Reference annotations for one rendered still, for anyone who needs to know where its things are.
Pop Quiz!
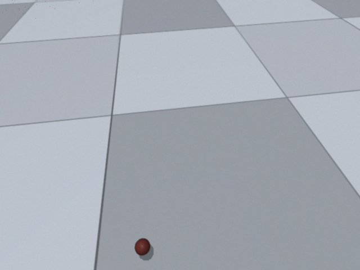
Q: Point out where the ball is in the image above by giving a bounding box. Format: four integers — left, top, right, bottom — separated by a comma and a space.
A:
135, 238, 150, 255

